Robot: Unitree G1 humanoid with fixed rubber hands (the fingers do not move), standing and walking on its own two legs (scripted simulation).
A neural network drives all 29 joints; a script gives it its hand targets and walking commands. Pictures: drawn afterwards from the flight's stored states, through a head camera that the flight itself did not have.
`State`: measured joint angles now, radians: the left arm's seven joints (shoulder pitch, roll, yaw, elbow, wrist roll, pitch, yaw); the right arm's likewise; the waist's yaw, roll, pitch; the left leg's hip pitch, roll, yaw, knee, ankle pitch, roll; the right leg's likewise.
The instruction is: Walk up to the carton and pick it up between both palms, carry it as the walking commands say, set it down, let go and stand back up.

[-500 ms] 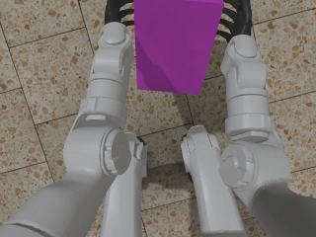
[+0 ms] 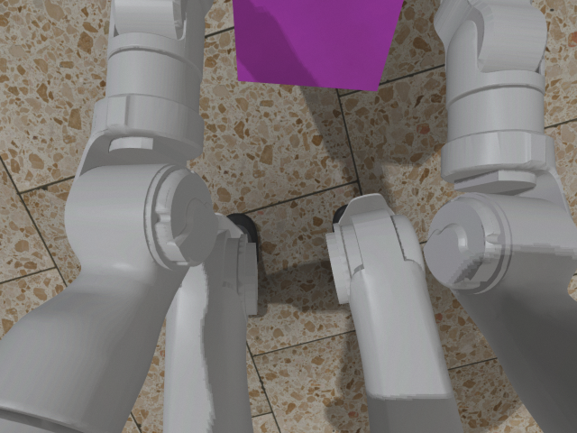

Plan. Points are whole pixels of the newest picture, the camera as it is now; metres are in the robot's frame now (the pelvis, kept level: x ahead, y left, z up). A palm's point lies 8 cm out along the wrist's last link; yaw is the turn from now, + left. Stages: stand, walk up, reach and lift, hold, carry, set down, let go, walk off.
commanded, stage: set down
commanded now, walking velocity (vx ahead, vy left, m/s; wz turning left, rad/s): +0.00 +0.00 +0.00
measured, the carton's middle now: out of the picture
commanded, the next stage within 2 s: none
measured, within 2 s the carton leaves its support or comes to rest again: neither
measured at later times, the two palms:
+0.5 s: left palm out of the picture +0.62 +0.07 -0.14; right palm out of the picture +0.57 -0.19 -0.14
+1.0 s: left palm out of the picture +0.62 +0.07 -0.14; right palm out of the picture +0.57 -0.19 -0.14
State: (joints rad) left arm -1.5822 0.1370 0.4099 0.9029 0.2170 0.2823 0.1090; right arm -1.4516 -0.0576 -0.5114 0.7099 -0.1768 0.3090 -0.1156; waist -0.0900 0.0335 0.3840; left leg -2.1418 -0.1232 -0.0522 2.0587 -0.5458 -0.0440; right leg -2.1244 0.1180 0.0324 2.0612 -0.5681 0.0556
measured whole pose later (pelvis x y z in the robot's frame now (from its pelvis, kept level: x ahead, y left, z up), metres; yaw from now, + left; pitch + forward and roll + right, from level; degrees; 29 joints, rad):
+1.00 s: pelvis +0.03 +0.00 -0.01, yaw -1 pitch +45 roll -1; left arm -1.57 0.09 0.55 0.91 0.37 0.20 -0.01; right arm -1.43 -0.04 -0.66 0.71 -0.29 0.24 0.04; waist -0.08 0.02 0.22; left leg -2.26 -0.12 -0.05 2.09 -0.61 -0.04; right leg -2.25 0.12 0.03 2.08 -0.63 0.05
